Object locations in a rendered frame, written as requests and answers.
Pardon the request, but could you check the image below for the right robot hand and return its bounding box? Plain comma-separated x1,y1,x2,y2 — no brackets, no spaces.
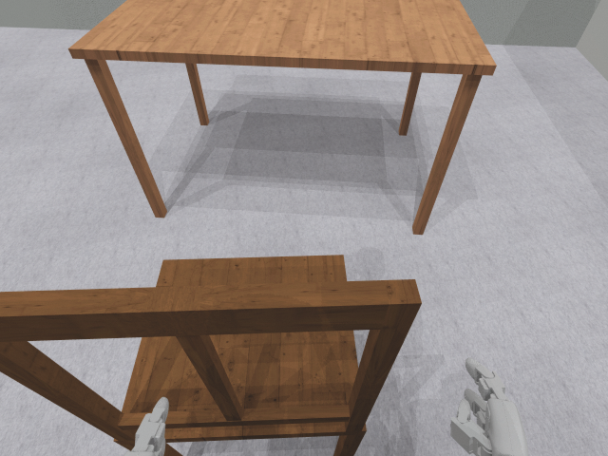
450,357,529,456

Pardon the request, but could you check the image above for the left robot hand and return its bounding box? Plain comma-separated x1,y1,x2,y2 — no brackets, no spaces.
124,397,169,456

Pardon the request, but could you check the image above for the table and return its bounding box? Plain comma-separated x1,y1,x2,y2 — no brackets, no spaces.
68,0,497,235

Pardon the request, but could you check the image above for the chair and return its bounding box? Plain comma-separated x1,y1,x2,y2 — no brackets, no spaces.
0,255,422,456

